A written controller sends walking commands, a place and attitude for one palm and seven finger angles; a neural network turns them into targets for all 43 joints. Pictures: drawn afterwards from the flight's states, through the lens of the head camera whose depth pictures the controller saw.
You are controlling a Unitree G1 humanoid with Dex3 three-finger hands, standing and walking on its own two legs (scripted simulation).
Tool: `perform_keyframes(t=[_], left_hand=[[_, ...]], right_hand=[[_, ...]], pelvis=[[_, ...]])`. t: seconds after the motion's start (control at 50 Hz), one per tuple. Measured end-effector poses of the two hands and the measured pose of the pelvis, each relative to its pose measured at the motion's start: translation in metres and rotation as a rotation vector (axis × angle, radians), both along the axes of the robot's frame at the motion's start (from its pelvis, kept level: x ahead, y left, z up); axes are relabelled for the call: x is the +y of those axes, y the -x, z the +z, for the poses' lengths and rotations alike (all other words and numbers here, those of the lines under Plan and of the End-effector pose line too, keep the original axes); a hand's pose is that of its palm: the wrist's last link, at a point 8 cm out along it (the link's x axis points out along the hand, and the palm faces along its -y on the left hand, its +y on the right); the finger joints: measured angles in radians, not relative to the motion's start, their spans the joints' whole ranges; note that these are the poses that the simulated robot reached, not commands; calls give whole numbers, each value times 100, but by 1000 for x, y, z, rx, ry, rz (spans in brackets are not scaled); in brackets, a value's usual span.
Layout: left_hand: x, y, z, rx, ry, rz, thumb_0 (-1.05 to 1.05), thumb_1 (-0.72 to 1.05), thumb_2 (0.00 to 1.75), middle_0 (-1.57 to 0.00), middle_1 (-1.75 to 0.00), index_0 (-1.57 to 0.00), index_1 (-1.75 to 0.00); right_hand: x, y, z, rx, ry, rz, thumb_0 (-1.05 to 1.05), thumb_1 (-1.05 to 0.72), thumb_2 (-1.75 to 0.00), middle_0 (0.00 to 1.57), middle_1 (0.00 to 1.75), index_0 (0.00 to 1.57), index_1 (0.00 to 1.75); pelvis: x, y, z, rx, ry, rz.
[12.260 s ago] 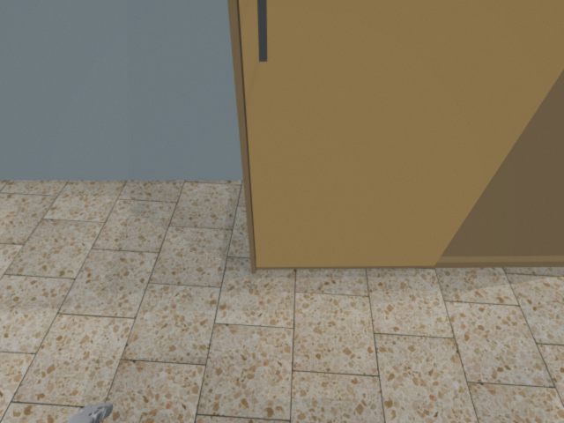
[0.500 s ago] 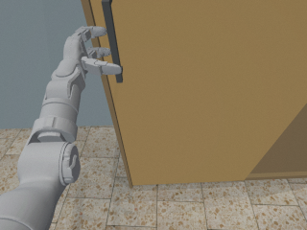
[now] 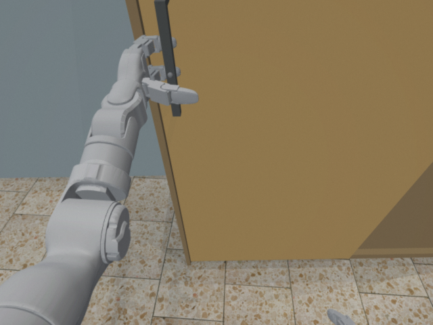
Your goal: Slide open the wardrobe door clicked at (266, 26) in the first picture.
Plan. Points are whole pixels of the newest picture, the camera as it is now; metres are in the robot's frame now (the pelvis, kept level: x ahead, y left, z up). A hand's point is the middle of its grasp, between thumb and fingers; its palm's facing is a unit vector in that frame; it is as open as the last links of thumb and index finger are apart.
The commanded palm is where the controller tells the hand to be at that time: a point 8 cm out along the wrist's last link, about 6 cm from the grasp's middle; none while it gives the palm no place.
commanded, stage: slide the fingers in behind the handle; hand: left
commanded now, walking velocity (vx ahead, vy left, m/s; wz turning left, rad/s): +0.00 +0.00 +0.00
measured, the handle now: (171, 60) +0.51 +0.10 +0.26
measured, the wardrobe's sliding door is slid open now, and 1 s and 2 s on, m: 0.00 0.00 0.00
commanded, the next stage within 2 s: grip the handle and tug to test in 1.12 s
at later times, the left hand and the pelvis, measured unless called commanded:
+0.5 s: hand (179, 75) +0.46 +0.08 +0.25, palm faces +0.02 -1.00 +0.01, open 14.0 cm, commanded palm +0.44 +0.13 +0.25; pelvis +0.00 -0.01 +0.00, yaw +0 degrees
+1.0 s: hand (182, 75) +0.46 +0.07 +0.25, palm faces +0.01 -1.00 +0.02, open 14.0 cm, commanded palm +0.43 +0.13 +0.25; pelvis +0.00 -0.01 +0.00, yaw +0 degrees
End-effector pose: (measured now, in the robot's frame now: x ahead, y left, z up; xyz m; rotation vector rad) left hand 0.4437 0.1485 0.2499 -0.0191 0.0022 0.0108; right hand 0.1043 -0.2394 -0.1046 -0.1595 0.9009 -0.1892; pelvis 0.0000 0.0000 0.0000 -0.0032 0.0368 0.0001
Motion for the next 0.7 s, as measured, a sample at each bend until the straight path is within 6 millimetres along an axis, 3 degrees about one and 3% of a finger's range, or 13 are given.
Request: perform_keyframes(t=[0.26,0.7], left_hand=[[-4,4,0,-16,-14,1,-2,-50,30,-31,-120,-31,-121],[-25,6,0,7,-2,-2,-2,-50,30,-30,-120,-30,-120]], right_hand=[[-8,8,-5,41,0,-13,1,-91,-90,21,30,21,30],[-11,-5,-2,16,0,4,1,-91,-90,21,30,20,30]], pelvis=[[-4,-4,0,-7,-1,2],[-10,-3,0,-12,-4,8]])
